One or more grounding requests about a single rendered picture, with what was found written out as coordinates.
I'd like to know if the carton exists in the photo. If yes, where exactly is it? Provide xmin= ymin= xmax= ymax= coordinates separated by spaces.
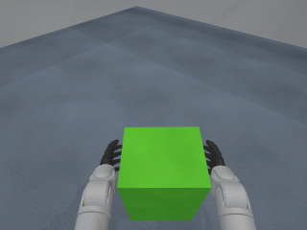
xmin=117 ymin=126 xmax=212 ymax=220

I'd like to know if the robot right hand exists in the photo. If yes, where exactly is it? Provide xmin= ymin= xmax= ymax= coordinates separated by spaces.
xmin=203 ymin=140 xmax=225 ymax=175

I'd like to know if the robot right forearm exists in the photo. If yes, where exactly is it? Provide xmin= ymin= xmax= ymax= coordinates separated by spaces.
xmin=210 ymin=165 xmax=257 ymax=230

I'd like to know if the robot left forearm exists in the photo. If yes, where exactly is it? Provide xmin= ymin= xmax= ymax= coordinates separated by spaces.
xmin=74 ymin=164 xmax=117 ymax=230

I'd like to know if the robot left hand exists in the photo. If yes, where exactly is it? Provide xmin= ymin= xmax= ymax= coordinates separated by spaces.
xmin=100 ymin=139 xmax=123 ymax=172

